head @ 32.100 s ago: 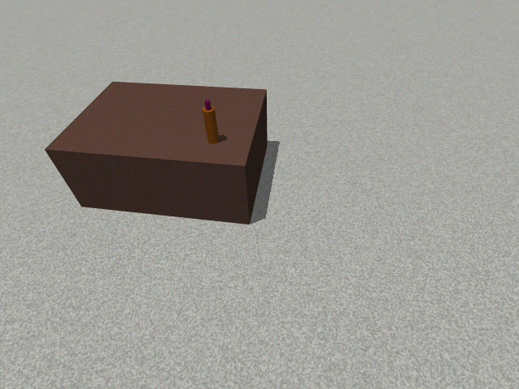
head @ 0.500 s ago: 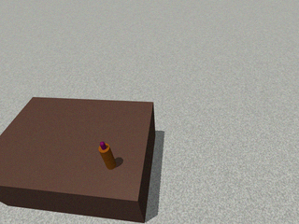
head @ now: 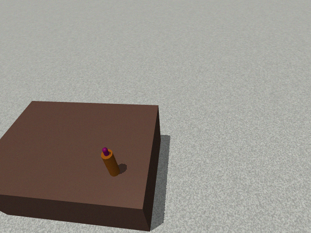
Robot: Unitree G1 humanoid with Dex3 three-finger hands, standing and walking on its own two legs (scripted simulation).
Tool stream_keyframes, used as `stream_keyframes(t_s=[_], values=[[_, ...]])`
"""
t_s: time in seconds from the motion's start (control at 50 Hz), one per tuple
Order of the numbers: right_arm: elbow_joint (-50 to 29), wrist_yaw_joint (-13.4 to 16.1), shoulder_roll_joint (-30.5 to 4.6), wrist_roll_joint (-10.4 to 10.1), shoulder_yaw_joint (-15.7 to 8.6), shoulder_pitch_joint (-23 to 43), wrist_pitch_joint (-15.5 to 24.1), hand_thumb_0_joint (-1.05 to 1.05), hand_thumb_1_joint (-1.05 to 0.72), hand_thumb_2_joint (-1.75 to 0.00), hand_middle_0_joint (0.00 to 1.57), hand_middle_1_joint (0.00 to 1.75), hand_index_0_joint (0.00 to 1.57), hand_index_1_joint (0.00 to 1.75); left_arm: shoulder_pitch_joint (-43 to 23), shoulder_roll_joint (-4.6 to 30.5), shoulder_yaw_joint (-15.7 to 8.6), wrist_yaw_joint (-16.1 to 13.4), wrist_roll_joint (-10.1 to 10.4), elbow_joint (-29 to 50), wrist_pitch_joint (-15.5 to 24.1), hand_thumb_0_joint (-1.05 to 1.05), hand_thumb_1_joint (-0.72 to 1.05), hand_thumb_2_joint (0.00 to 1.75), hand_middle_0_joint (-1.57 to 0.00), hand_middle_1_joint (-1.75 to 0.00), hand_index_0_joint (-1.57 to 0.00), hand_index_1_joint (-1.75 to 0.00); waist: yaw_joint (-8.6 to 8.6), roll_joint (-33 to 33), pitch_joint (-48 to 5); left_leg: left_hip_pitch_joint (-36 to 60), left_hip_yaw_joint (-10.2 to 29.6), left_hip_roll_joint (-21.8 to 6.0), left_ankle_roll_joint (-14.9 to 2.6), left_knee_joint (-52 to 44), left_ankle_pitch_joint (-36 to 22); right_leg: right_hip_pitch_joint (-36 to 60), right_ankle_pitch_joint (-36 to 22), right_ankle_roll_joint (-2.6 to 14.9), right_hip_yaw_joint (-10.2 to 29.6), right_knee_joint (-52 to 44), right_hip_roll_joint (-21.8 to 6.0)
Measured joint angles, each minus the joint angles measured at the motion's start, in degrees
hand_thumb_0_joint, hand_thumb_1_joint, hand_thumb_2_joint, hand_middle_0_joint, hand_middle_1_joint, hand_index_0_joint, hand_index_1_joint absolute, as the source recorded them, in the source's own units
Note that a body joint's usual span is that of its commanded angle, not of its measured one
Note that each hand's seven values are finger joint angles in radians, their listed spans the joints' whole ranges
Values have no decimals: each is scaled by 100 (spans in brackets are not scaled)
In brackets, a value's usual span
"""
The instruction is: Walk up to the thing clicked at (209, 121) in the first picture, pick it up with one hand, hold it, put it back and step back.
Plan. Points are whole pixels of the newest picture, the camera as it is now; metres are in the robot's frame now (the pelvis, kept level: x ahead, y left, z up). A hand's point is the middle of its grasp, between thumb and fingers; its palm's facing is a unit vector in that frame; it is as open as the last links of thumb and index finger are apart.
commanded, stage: stand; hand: left
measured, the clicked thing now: (110, 161) +0.51 +0.25 -0.29
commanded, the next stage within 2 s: step back in 0.82 s
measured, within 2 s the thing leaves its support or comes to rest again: neither
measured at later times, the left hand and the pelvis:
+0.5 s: hand out of the picture +0.07 +0.25 -0.15, palm faces +0.00 -0.93 -0.36, open 7.4 cm; pelvis +0.00 +0.00 +0.00, yaw +0 degrees
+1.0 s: hand out of the picture +0.08 +0.28 -0.16, palm faces -0.01 -0.93 -0.38, open 7.4 cm; pelvis -0.03 +0.02 -0.01, yaw -1 degrees
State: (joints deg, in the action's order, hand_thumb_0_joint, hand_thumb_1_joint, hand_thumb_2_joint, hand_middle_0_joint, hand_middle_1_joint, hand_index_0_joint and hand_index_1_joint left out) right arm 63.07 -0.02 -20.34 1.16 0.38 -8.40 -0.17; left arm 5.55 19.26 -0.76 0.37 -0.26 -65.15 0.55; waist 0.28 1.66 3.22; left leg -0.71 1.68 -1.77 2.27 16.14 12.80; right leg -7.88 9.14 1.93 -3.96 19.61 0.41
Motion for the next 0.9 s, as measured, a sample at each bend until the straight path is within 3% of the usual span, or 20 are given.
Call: stream_keyframes(t_s=[0.82, 0.9], values=[[17, -15, -15, 8, -12, -82, -10, 1, -90, -90, 20, 30, 20, 30, 58, 5, 5, 3, -3, 13, -3, 1, 91, 89, -21, -30, -20, -30, -18, 3, 2, -82, -20, -61, 29, 68, 51, -57, -3, 32, 15, -14, 64], [-188, -21, -79, -89, -73, 128, -113, 1, -90, -90, 20, 30, 20, 30, -92, 17, -192, -15, 55, 282, -47, 1, 91, 89, -21, -30, -20, -30, -12, -15, 287, -654, -35, -7, -140, 1039, 237, -311, 33, 52, 34, 270, 32]])
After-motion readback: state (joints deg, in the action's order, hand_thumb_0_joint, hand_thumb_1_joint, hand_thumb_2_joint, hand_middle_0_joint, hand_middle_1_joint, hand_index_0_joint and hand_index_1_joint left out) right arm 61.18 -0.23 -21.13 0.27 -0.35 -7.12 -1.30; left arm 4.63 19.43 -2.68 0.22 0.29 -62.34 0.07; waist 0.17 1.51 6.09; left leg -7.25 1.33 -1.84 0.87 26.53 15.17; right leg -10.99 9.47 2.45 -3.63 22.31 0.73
